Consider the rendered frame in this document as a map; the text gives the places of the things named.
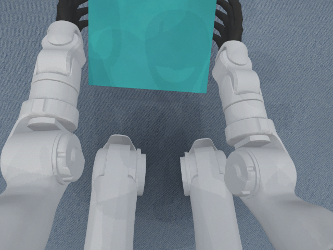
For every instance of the robot left hand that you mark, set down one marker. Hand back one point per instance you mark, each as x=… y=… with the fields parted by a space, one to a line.
x=67 y=11

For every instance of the robot left thigh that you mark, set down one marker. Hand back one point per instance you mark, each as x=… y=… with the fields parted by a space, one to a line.
x=113 y=200

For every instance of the right robot shin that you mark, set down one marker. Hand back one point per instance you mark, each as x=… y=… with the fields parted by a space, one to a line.
x=220 y=156

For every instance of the robot right forearm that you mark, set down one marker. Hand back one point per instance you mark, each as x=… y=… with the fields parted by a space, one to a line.
x=242 y=100

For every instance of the carton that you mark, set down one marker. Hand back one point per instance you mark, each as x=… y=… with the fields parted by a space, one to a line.
x=150 y=44

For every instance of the robot right upper arm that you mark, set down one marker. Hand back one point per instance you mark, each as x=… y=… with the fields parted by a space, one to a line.
x=265 y=178

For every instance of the robot left forearm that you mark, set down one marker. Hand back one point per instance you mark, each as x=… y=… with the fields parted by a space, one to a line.
x=55 y=84

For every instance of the robot left upper arm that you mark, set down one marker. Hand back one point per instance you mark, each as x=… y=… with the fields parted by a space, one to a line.
x=37 y=167

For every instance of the robot right hand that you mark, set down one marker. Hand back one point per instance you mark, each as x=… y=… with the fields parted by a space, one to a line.
x=232 y=28

